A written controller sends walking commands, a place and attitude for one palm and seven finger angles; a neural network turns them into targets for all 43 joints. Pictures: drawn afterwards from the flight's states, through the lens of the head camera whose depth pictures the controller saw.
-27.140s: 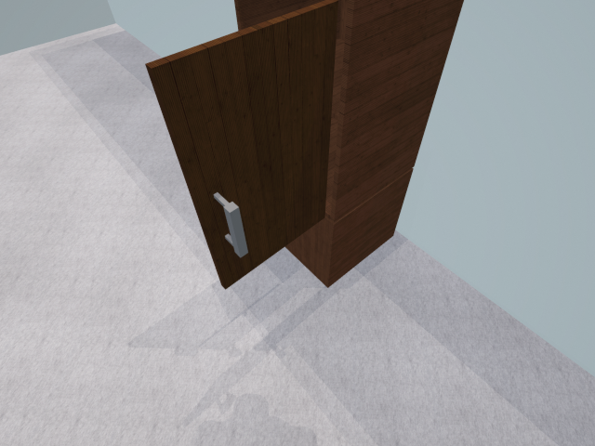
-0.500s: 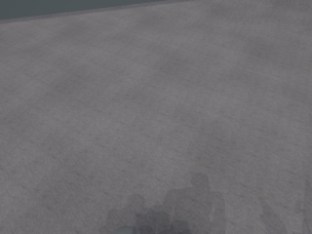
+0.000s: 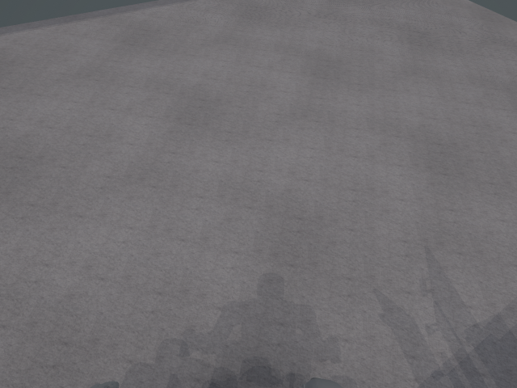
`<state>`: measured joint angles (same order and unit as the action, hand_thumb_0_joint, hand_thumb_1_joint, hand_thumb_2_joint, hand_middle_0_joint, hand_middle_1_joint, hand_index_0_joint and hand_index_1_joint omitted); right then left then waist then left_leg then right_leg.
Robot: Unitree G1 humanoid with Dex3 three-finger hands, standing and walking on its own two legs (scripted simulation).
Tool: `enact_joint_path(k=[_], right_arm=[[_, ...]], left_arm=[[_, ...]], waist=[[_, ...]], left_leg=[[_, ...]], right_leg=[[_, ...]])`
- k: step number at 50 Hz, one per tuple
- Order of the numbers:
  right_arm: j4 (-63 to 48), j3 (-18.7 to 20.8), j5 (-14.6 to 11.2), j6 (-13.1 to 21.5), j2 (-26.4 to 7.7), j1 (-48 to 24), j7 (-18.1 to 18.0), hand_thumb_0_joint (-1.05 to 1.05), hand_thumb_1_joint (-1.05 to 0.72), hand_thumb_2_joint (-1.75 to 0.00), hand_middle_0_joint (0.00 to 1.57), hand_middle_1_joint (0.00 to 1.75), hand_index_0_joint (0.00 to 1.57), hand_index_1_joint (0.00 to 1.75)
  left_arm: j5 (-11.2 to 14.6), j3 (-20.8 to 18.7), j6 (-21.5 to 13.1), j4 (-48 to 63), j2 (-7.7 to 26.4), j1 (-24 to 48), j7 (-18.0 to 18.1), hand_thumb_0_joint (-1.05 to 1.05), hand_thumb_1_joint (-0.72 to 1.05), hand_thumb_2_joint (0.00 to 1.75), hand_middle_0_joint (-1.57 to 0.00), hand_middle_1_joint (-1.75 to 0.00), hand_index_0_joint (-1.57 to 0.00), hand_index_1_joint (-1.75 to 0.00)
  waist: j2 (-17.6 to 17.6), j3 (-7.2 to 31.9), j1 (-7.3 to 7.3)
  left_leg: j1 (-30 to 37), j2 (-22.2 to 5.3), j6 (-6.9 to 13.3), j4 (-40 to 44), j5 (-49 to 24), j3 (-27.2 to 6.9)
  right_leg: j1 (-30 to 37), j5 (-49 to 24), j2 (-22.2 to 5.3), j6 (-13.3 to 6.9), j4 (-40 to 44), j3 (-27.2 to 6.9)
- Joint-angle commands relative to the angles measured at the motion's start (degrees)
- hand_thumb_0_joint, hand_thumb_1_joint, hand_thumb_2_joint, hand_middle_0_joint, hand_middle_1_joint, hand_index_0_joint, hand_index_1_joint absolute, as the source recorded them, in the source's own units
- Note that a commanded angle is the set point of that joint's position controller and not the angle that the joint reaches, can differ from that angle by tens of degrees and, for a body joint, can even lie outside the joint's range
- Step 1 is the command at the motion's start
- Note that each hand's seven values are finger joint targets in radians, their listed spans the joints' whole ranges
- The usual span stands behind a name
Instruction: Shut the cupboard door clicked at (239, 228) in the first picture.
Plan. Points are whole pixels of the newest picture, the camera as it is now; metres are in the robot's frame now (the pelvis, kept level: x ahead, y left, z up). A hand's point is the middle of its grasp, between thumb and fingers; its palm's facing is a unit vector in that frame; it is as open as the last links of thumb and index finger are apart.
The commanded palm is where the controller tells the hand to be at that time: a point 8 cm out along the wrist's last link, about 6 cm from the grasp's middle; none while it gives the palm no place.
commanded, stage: turn to face it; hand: left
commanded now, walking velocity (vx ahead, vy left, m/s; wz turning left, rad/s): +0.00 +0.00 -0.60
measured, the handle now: out of the picture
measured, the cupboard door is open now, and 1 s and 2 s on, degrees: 73 73 73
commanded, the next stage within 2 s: take the last steps up to it in 1.96 s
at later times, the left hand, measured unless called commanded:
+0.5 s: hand (178, 370) +0.17 +0.16 -0.18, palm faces -0.25 -0.95 -0.19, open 7.4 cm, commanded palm none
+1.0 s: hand (217, 342) +0.21 +0.09 -0.16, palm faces -0.53 -0.80 -0.27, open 7.4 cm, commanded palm none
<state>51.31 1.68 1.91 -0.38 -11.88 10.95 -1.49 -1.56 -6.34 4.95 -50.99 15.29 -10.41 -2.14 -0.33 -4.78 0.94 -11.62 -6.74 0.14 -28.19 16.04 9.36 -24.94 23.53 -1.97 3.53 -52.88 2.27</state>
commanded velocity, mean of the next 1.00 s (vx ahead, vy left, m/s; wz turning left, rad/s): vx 0.00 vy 0.00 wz -0.60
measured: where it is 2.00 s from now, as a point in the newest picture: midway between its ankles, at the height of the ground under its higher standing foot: outside the picture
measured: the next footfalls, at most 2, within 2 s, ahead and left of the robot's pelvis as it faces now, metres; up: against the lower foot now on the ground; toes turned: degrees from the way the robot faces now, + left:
right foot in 0.12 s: +0.03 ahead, -0.15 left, +0.00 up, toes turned -9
left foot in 0.48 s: +0.12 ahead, +0.09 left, +0.00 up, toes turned -14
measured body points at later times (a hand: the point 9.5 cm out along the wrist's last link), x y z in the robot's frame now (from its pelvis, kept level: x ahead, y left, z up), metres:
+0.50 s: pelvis +0.03 -0.01 -0.02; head +0.07 +0.00 +0.43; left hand +0.18 +0.21 -0.17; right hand +0.04 -0.28 -0.14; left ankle +0.08 +0.10 -0.75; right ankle -0.01 -0.14 -0.74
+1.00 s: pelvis +0.02 -0.03 -0.01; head +0.05 -0.07 +0.44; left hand +0.24 +0.13 -0.14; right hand -0.08 -0.29 -0.16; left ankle +0.08 +0.09 -0.68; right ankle -0.03 -0.12 -0.74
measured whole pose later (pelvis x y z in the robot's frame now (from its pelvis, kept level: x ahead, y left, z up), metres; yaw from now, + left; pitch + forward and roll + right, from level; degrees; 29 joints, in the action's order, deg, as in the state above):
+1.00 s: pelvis +0.02 -0.03 -0.01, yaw -35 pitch +0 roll +0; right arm 52.3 3.5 1.0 -3.5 -15.7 11.1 -1.0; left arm -1.5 -3.6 2.9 -50.2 11.8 -10.2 -0.6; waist -2.5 -5.0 -0.4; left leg -27.3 -5.0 -5.1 -60.8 25.0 2.8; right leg -15.8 15.6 0.8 -1.4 -31.0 0.5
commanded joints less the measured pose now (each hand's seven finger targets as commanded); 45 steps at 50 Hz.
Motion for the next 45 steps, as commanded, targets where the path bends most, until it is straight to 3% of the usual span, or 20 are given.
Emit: enact_joint_path(k=[1,4,5,6,7,12,19,22,23,24,25,28,35,39,40,41,42,43,44,45], right_arm=[[-2.04,3.74,0.07,0.35,-12.92,4.13,-0.38,0.00,-0.90,-0.90,0.20,0.30,0.20,0.30],[-2.68,4.08,-0.44,0.07,-13.41,1.85,0.08,0.00,-0.90,-0.90,0.20,0.30,0.20,0.30],[-3.67,3.62,-1.15,0.02,-10.58,2.30,0.51,0.00,-0.90,-0.90,0.20,0.30,0.20,0.30],[-6.63,2.32,-1.14,-0.06,-6.59,-0.73,0.62,0.00,-0.90,-0.90,0.20,0.30,0.20,0.30],[-7.17,2.02,-1.10,-0.98,-8.13,-2.36,-0.13,0.00,-0.90,-0.90,0.20,0.30,0.20,0.30],[-3.67,2.30,-0.91,-1.38,-7.74,0.86,0.14,0.00,-0.90,-0.90,0.20,0.30,0.20,0.30],[-4.87,2.28,-1.35,-0.81,-6.25,0.94,0.28,0.00,-0.90,-0.90,0.20,0.30,0.20,0.30],[-3.13,2.20,-1.56,0.36,-7.37,6.95,-0.26,0.00,-0.90,-0.90,0.20,0.30,0.20,0.30],[-2.90,2.83,-1.00,0.89,-11.11,8.00,-0.42,0.00,-0.90,-0.90,0.20,0.30,0.20,0.30],[-4.02,3.60,-0.20,0.90,-16.51,8.61,-0.69,0.00,-0.90,-0.90,0.20,0.30,0.20,0.30],[-4.31,3.46,0.09,0.87,-16.13,8.71,-0.79,0.00,-0.90,-0.90,0.20,0.30,0.20,0.30],[-5.83,2.43,0.14,0.95,-12.36,1.12,-1.09,0.00,-0.90,-0.90,0.20,0.30,0.20,0.30],[-2.86,3.52,0.03,0.32,-12.47,5.27,-0.58,0.00,-0.90,-0.90,0.20,0.30,0.20,0.30],[-3.11,4.18,-0.30,-0.18,-13.41,2.77,-0.06,0.00,-0.90,-0.90,0.20,0.30,0.20,0.30],[-3.51,4.24,-0.65,-0.28,-12.89,2.01,0.17,0.00,-0.90,-0.90,0.20,0.30,0.20,0.30],[-5.02,3.59,-1.23,-0.45,-9.15,1.57,0.51,0.00,-0.90,-0.90,0.20,0.30,0.20,0.30],[-7.62,2.61,-1.10,-0.90,-7.31,-1.95,0.44,0.00,-0.90,-0.90,0.20,0.30,0.20,0.30],[-7.54,2.57,-0.99,-1.64,-8.22,-3.28,-0.16,0.00,-0.90,-0.90,0.20,0.30,0.20,0.30],[-6.75,2.65,-1.12,-1.61,-8.14,-3.74,-0.48,0.00,-0.90,-0.90,0.20,0.30,0.20,0.30],[-5.76,2.76,-1.03,-1.45,-8.87,-2.68,-0.44,0.00,-0.90,-0.90,0.20,0.30,0.20,0.30]], left_arm=[[0.20,0.89,-2.05,5.78,1.50,3.76,-0.22,0.00,0.90,0.90,-0.20,-0.30,-0.20,-0.30],[0.22,0.38,-2.85,4.36,4.02,-2.26,0.06,0.00,0.90,0.90,-0.20,-0.30,-0.20,-0.30],[-0.26,-0.47,-3.66,3.28,9.32,-6.39,0.66,0.00,0.90,0.90,-0.20,-0.30,-0.20,-0.30],[-0.13,-1.41,-4.14,2.22,14.59,-9.44,1.43,0.00,0.90,0.90,-0.20,-0.30,-0.20,-0.30],[0.60,-1.11,-3.80,2.22,15.10,-10.63,2.04,0.00,0.90,0.90,-0.20,-0.30,-0.20,-0.30],[0.41,0.04,-3.78,5.74,8.71,1.12,2.88,0.00,0.90,0.90,-0.20,-0.30,-0.20,-0.30],[-0.15,-0.76,-3.20,5.48,10.12,0.88,2.36,0.00,0.90,0.90,-0.20,-0.30,-0.20,-0.30],[0.62,-0.56,-2.67,5.65,8.54,3.27,2.30,0.00,0.90,0.90,-0.20,-0.30,-0.20,-0.30],[0.97,0.00,-2.30,6.40,5.08,1.74,2.06,0.00,0.90,0.90,-0.20,-0.30,-0.20,-0.30],[1.35,0.60,-2.21,7.44,2.83,0.14,1.48,0.00,0.90,0.90,-0.20,-0.30,-0.20,-0.30],[0.50,0.39,-2.25,7.46,4.66,1.86,1.27,0.00,0.90,0.90,-0.20,-0.30,-0.20,-0.30],[0.32,-0.22,-1.94,5.84,3.70,2.13,-0.05,0.00,0.90,0.90,-0.20,-0.30,-0.20,-0.30],[0.45,0.88,-1.78,6.26,1.03,4.22,-0.42,0.00,0.90,0.90,-0.20,-0.30,-0.20,-0.30],[0.39,0.62,-2.33,5.44,2.38,0.33,-0.12,0.00,0.90,0.90,-0.20,-0.30,-0.20,-0.30],[0.19,0.06,-2.72,4.40,4.35,-2.91,0.10,0.00,0.90,0.90,-0.20,-0.30,-0.20,-0.30],[-0.37,-0.93,-3.50,3.72,10.03,-6.10,0.77,0.00,0.90,0.90,-0.20,-0.30,-0.20,-0.30],[0.13,-1.34,-3.60,2.89,13.93,-7.95,1.40,0.00,0.90,0.90,-0.20,-0.30,-0.20,-0.30],[0.48,-1.51,-3.42,2.92,13.22,-8.32,2.21,0.00,0.90,0.90,-0.20,-0.30,-0.20,-0.30],[0.27,-1.47,-3.54,3.19,12.09,-5.02,2.64,0.00,0.90,0.90,-0.20,-0.30,-0.20,-0.30],[0.35,-0.90,-3.42,3.96,10.09,-1.51,2.76,0.00,0.90,0.90,-0.20,-0.30,-0.20,-0.30]], waist=[[-13.11,6.31,-3.22],[-9.19,7.99,0.98],[3.25,11.41,2.77],[17.29,9.91,4.37],[12.01,9.11,5.05],[10.51,7.84,-0.97],[10.19,6.21,-0.46],[6.97,8.07,-3.74],[-5.05,9.21,-3.42],[-19.05,8.84,-3.26],[-14.23,7.76,-4.29],[-10.62,4.27,-0.95],[-12.11,6.89,-3.47],[-11.17,6.74,-0.91],[-6.65,7.62,0.80],[9.55,8.63,2.57],[17.55,6.86,4.16],[12.67,6.53,4.13],[15.87,5.50,2.68],[14.78,5.00,1.13]], left_leg=[[6.92,-13.45,6.57,3.91,-30.71,-5.42],[0.12,-11.39,1.78,-5.99,-23.63,-1.83],[-9.40,-6.53,-2.03,-17.39,-11.48,2.10],[-23.54,2.24,-4.72,-31.13,20.99,1.32],[-24.26,1.38,-4.31,-37.90,21.38,-7.17],[-20.62,0.51,-5.84,-36.12,7.29,-8.72],[-12.00,4.17,-4.99,-16.22,7.64,-7.07],[1.72,4.28,-4.19,2.62,-3.53,-7.45],[6.90,-4.74,-1.43,9.50,-5.13,-17.30],[8.71,-18.31,5.69,13.05,-9.24,-29.95],[3.73,-21.64,9.29,13.65,-7.32,-31.64],[0.59,-15.17,7.90,11.08,-15.85,-17.96],[5.83,-13.59,6.63,5.65,-25.68,-6.34],[0.93,-13.68,3.52,-0.45,-19.71,-3.34],[-3.78,-11.38,0.94,-6.17,-14.17,-1.41],[-14.30,-4.58,-3.04,-18.00,2.77,3.23],[-23.10,1.67,-4.49,-30.28,21.68,-0.94],[-24.19,0.98,-4.23,-36.55,19.14,-7.31],[-26.44,0.66,-4.37,-39.34,16.74,-9.55],[-26.12,-0.30,-4.59,-39.59,12.47,-10.46]], right_leg=[[2.07,0.25,1.63,-1.60,8.89,3.94],[16.31,-13.26,1.39,-3.63,25.75,3.48],[27.78,-25.67,-8.02,-6.94,30.81,-7.48],[30.51,-48.21,-20.70,-13.87,31.50,-23.64],[25.66,-47.98,-22.24,-17.33,31.10,-23.77],[17.59,-36.75,-11.78,-13.88,31.16,-13.88],[12.23,-26.45,-10.26,-14.10,31.05,-20.21],[6.04,-22.78,-6.25,-9.17,24.90,-19.60],[-0.25,-10.40,0.57,-5.72,17.59,-14.42],[-7.45,9.98,6.22,-2.61,4.05,-5.39],[-6.76,12.63,3.82,-2.36,-6.95,-5.31],[-7.23,5.43,0.39,-1.04,-13.66,-3.39],[0.98,2.26,1.72,-1.31,5.23,2.87],[11.28,-7.17,2.38,-2.83,20.66,4.41],[18.29,-13.04,0.99,-3.98,27.16,2.36],[25.97,-22.29,-11.24,-8.10,34.40,-13.41],[23.92,-35.43,-20.42,-14.44,35.27,-25.19],[20.78,-33.52,-20.40,-16.54,35.44,-26.00],[19.82,-29.56,-18.01,-17.10,35.50,-26.94],[19.16,-26.78,-15.69,-16.21,34.90,-21.96]])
